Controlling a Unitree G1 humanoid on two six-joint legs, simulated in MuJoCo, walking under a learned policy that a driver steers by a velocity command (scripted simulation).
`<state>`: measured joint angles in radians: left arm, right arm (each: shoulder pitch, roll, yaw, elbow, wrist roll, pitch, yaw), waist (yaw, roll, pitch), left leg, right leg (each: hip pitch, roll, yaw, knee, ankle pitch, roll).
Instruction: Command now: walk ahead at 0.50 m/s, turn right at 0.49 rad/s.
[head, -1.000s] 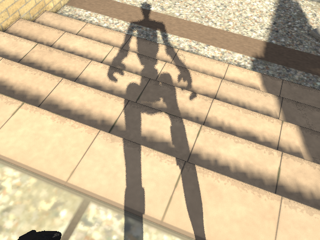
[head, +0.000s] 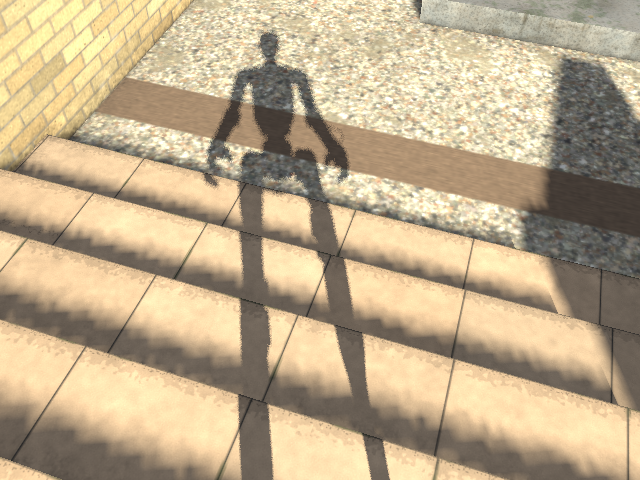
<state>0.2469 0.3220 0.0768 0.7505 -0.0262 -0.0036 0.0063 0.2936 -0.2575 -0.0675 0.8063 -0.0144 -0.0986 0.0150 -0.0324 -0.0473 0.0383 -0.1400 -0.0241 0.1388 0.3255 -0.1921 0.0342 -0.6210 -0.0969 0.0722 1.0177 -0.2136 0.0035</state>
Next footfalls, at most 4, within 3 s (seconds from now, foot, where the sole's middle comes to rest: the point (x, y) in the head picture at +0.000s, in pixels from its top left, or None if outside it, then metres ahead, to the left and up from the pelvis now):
0.24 right None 0.21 -0.14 -0.78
0.70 left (337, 472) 0.54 -0.04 -0.90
1.24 right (489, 436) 0.66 -0.43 -1.01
1.74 left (387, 414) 0.72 -0.18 -1.01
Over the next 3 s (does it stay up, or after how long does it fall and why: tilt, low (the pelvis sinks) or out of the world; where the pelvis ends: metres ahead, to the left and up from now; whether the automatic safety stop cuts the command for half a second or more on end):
stays up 0.73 -0.27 -0.25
